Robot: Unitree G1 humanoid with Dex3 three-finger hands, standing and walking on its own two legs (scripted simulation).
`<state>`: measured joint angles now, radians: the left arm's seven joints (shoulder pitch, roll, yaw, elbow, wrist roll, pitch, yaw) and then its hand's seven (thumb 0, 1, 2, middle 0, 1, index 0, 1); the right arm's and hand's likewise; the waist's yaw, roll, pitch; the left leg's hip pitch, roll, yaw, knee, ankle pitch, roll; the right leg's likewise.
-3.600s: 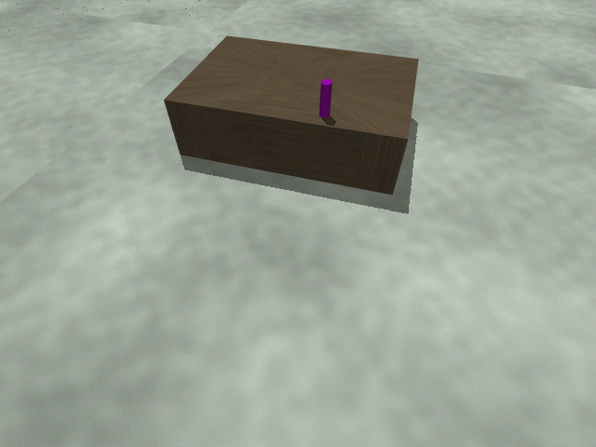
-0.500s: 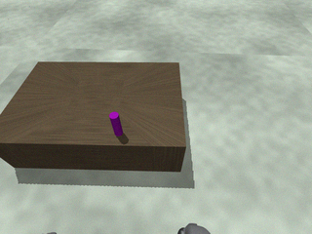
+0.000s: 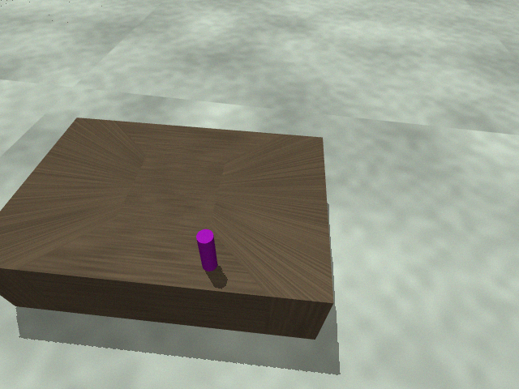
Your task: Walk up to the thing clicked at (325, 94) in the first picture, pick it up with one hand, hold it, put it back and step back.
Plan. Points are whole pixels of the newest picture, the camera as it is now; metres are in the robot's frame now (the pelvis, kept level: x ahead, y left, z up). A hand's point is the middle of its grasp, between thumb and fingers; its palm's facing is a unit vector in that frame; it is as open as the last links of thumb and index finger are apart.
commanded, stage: walk up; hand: left
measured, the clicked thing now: (207, 251) +0.54 +0.18 -0.34
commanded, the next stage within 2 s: stand in 1.48 s
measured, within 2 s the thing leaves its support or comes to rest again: neither
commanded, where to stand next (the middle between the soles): +0.13 -0.02 m, yaw -1 degrees
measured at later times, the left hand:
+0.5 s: hand (129, 371) +0.18 +0.24 -0.14, palm faces -0.07 -0.93 -0.36, open 7.4 cm
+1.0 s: hand (127, 374) +0.17 +0.24 -0.13, palm faces -0.05 -0.95 -0.32, open 7.4 cm
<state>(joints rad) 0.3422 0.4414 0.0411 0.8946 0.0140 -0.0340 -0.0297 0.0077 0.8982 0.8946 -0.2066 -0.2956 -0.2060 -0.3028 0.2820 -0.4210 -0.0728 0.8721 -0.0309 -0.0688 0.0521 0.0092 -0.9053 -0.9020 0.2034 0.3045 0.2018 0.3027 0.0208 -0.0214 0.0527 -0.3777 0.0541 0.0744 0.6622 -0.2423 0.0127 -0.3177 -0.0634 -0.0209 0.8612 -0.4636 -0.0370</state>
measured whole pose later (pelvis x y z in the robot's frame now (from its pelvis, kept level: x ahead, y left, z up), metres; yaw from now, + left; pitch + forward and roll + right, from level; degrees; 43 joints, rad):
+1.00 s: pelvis +0.08 -0.01 +0.03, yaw -2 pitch -2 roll +0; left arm 0.05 0.35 0.00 1.18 0.01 0.00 -0.02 0.01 0.90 0.89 -0.21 -0.30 -0.21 -0.30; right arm 0.08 -0.36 -0.01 1.18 -0.01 -0.02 0.01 0.01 -0.90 -0.90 0.20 0.30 0.20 0.30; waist 0.00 -0.01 0.05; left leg -0.10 0.04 0.08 0.35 -0.21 -0.02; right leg -0.19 -0.04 -0.02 0.35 -0.12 0.02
